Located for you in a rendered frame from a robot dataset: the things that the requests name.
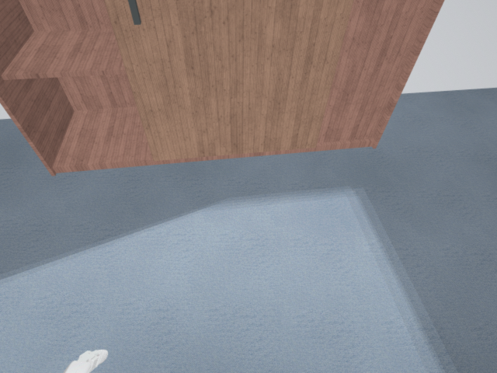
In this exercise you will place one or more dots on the wardrobe door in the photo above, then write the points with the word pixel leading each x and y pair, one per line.
pixel 379 38
pixel 227 77

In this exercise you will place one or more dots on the left robot hand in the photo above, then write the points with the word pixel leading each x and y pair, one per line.
pixel 87 361

